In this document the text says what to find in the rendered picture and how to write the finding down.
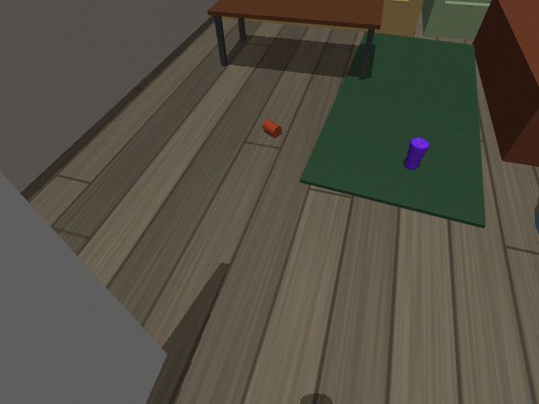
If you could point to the coffee table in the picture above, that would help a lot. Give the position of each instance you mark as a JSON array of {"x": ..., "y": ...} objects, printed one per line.
[{"x": 365, "y": 14}]

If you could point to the sofa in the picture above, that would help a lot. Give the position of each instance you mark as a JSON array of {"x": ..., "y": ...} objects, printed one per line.
[{"x": 399, "y": 17}]

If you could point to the armchair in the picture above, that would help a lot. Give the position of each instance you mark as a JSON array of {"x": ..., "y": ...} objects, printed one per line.
[{"x": 459, "y": 19}]

